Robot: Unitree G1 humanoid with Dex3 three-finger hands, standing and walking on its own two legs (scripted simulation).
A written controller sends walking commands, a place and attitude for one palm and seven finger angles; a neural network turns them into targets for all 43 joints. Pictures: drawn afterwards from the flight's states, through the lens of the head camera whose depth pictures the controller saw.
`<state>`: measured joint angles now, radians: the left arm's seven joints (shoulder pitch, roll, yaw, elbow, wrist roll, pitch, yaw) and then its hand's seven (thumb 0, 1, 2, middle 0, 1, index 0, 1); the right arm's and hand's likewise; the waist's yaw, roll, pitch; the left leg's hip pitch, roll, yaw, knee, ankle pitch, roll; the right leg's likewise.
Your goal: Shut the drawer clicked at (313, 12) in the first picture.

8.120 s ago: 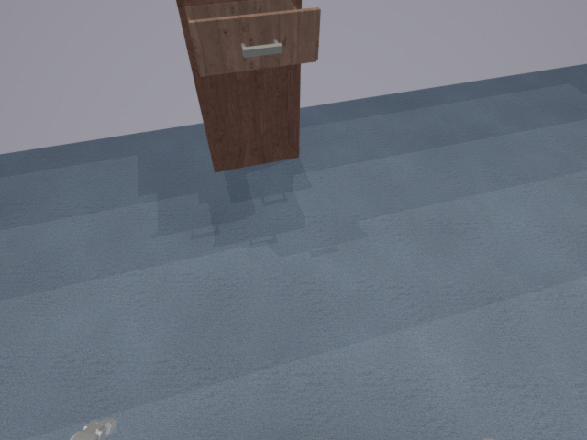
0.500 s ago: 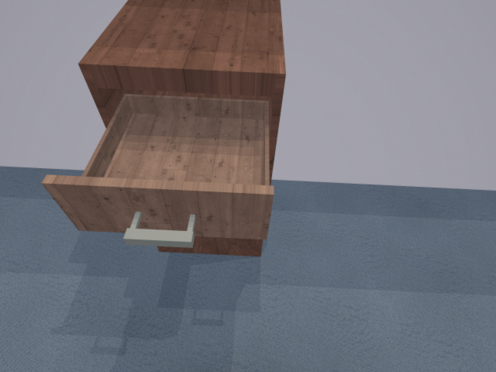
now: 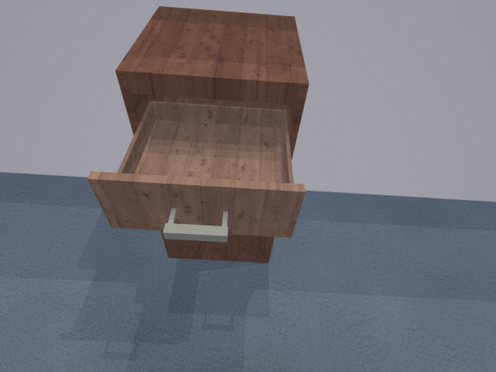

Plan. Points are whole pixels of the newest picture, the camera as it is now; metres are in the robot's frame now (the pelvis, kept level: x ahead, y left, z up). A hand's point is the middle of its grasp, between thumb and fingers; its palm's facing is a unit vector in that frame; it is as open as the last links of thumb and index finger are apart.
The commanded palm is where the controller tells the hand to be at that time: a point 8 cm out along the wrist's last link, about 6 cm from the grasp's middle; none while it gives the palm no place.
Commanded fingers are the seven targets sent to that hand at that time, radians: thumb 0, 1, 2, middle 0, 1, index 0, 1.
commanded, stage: shuffle to correct the standing spot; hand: left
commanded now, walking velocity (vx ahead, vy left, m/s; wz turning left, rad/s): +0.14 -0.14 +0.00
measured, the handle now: (197, 223) +0.39 +0.13 -0.02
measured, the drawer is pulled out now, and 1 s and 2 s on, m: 0.29 0.29 0.29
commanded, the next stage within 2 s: come to a stop and stand still in 0.46 s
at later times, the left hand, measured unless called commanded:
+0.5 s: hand out of the picture +0.00 +0.08 -0.18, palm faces +0.04 -0.99 -0.12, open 7.4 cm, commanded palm none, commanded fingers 0.00 0.90 0.90 -0.20 -0.30 -0.20 -0.30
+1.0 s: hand out of the picture +0.10 +0.10 -0.18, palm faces +0.03 -0.98 -0.21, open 7.3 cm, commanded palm none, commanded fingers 0.00 0.90 0.90 -0.20 -0.30 -0.20 -0.30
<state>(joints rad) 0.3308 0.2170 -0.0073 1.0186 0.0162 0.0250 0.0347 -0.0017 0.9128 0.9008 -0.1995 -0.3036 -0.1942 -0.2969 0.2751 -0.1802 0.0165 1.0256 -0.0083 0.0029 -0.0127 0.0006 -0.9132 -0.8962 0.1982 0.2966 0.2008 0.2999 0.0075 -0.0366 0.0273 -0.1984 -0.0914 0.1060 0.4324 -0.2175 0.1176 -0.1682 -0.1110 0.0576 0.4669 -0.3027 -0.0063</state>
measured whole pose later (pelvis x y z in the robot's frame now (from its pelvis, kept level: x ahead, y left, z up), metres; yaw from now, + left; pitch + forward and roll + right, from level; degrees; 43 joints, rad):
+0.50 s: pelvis +0.05 -0.06 -0.01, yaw -1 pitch +0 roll -1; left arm 0.41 0.09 -0.01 1.11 0.01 -0.02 0.02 0.00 0.91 0.90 -0.20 -0.30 -0.20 -0.30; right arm 0.33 -0.13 0.01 1.13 -0.01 -0.02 -0.03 0.01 -0.90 -0.90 0.20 0.30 0.20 0.30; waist -0.01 0.00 0.01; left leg -0.21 0.02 0.07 0.60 -0.38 0.03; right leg -0.15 0.03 -0.02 0.54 -0.38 -0.03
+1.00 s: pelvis +0.08 -0.08 +0.00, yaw +0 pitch -1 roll +1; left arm 0.26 0.17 0.00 1.04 0.00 0.00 0.05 0.01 0.93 0.90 -0.20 -0.30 -0.20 -0.30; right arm 0.23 -0.15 0.00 1.08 0.00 0.01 -0.04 0.01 -0.92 -0.90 0.20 0.30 0.20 0.30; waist 0.01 -0.03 0.06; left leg -0.13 0.01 0.11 0.46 -0.31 0.01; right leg -0.17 -0.01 -0.06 0.49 -0.31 -0.03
